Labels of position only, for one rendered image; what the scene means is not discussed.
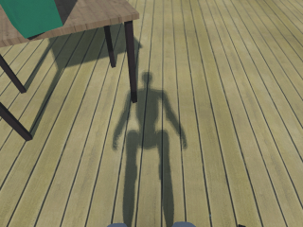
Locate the table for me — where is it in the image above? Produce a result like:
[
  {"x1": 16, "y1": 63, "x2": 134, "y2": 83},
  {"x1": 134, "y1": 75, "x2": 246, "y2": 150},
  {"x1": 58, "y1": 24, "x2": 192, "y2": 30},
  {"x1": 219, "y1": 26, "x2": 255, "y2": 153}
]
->
[{"x1": 0, "y1": 0, "x2": 140, "y2": 141}]

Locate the carton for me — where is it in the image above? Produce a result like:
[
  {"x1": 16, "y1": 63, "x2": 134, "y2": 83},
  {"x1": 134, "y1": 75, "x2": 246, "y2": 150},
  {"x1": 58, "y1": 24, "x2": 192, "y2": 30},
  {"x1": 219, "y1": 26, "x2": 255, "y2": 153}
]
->
[{"x1": 0, "y1": 0, "x2": 63, "y2": 39}]

